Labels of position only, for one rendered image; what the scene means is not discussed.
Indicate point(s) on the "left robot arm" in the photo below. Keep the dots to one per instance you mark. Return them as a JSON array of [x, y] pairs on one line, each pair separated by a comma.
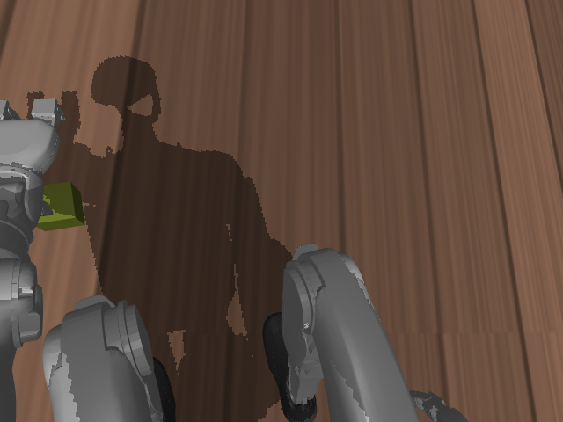
[[21, 298]]

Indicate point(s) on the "left robot foot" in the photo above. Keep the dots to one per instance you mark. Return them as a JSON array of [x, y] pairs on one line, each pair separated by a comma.
[[165, 392]]

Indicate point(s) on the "cube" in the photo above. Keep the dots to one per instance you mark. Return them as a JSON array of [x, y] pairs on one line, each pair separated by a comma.
[[66, 203]]

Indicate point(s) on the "left robot hand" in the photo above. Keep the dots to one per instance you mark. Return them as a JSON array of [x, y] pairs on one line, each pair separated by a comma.
[[31, 144]]

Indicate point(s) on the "right robot hand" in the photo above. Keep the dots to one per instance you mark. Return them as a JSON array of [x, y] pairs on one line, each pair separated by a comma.
[[435, 407]]

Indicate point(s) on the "right robot foot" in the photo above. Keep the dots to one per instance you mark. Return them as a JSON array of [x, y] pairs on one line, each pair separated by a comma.
[[277, 359]]

